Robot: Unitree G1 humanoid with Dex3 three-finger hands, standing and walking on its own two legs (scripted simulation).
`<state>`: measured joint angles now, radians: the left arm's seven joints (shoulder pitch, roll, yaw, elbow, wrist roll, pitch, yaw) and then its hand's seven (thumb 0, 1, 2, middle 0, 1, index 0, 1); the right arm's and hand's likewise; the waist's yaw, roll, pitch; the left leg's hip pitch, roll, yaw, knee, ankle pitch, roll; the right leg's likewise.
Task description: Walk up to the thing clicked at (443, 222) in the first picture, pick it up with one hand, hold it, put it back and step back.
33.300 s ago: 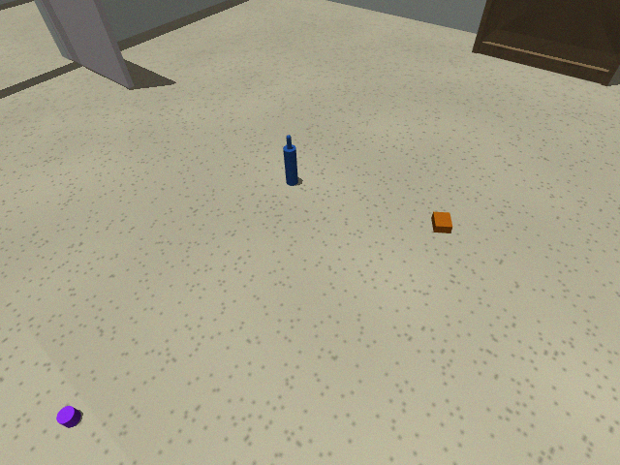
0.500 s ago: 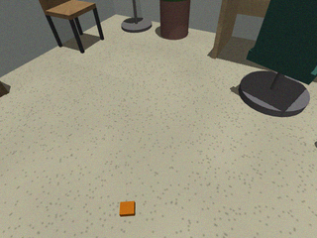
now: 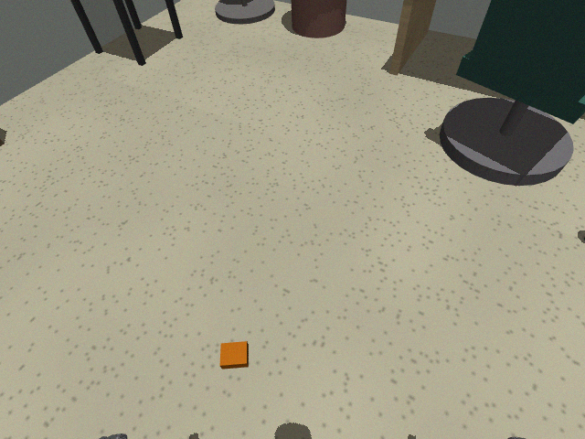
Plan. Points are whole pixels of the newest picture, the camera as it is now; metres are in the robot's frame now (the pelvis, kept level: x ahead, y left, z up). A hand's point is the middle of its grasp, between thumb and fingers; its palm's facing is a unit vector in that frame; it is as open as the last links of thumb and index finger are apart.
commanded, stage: step back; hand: left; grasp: from above
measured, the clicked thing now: (234, 355) +0.45 +0.24 -0.75
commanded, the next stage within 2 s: none
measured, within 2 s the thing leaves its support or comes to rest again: neither
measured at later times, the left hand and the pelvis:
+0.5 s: hand out of the picture +0.02 +0.28 -0.17, palm faces -0.11 -0.91 -0.39, open 7.4 cm; pelvis -0.10 +0.02 -0.02, yaw -5 degrees
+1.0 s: hand out of the picture -0.11 +0.31 -0.16, palm faces +0.00 -0.93 -0.37, open 7.4 cm; pelvis -0.24 +0.04 -0.01, yaw +0 degrees
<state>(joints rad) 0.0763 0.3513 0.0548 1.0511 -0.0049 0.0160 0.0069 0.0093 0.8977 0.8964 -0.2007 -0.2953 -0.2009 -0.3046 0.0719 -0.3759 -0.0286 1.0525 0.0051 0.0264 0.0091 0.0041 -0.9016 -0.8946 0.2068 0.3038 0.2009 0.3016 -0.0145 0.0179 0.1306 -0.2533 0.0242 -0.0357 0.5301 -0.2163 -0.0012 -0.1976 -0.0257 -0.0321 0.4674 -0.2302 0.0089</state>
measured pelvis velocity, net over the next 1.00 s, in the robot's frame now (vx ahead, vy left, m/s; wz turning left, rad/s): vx -0.24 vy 0.04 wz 0.00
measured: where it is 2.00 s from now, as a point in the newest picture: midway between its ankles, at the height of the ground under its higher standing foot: outside the picture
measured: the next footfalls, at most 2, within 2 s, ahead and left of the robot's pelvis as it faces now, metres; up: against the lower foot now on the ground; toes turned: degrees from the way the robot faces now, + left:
right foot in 0.52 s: -0.09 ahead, -0.10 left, +0.00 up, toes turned -2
left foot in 0.88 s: -0.18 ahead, +0.14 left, +0.00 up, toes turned -2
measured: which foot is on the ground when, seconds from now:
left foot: down 0.00-0.54, up 0.56-0.86, down 0.88-1.00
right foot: down 0.00-0.14, up 0.16-0.50, down 0.52-0.90, up 0.92-1.00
